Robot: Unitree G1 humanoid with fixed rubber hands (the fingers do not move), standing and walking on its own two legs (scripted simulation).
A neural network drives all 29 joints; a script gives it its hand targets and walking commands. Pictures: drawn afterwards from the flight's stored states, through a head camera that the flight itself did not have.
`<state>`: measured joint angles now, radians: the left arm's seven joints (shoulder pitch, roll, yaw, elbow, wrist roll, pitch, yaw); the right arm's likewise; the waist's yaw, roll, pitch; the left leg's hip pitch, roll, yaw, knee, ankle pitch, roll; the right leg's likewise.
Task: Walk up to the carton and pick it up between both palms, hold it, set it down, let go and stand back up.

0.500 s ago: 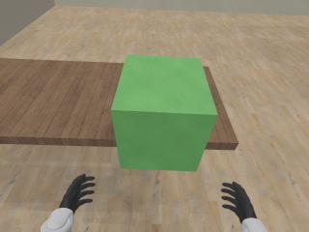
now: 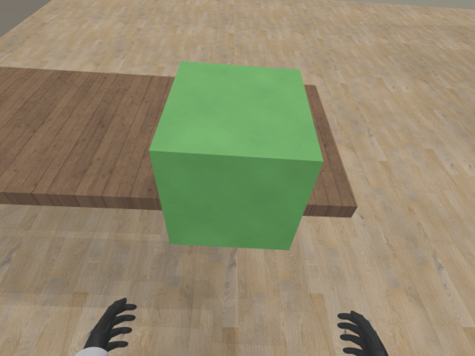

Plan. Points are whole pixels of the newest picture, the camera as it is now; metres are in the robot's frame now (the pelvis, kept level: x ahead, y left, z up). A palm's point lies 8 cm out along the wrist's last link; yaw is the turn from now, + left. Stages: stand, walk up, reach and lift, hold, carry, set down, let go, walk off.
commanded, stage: let go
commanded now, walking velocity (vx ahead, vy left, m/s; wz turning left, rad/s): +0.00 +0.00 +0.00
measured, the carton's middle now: (235, 156) +0.49 +0.02 +0.07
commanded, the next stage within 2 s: stand in 0.46 s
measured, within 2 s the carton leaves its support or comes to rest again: neither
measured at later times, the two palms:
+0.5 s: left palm out of the picture +0.16 +0.22 -0.08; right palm out of the picture +0.15 -0.24 -0.08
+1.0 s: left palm out of the picture -0.01 +0.24 -0.13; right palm out of the picture +0.01 -0.23 -0.13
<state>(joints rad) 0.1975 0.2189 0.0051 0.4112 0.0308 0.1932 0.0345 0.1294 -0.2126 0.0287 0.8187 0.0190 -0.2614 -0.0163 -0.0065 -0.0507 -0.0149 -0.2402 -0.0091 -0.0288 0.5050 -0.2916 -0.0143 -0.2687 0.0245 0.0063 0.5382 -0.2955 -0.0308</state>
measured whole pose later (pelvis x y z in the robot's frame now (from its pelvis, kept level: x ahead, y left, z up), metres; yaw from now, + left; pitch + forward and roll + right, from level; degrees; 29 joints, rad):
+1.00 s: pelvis +0.01 +0.01 +0.00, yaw +2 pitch -2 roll -1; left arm 0.46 0.19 0.04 0.90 0.03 -0.03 0.03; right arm 0.36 -0.18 -0.03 1.06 -0.03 0.00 0.00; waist 0.01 -0.01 -0.03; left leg -0.16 -0.01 -0.07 0.50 -0.31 0.00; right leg -0.14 0.02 -0.03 0.46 -0.29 -0.02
